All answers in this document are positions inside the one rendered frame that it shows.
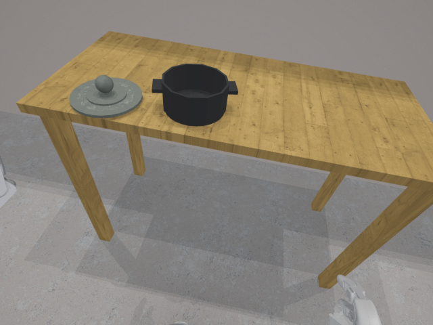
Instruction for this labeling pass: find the left robot hand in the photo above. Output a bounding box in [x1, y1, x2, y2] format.
[0, 156, 17, 208]

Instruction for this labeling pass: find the pot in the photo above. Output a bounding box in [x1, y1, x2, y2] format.
[152, 64, 238, 127]

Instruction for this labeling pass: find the lid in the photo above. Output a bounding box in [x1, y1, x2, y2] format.
[69, 77, 143, 118]

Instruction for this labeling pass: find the table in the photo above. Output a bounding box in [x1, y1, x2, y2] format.
[16, 31, 433, 289]

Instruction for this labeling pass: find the right robot hand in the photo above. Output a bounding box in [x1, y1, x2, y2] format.
[329, 275, 382, 325]

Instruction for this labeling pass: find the knob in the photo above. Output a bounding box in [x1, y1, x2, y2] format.
[95, 75, 114, 93]

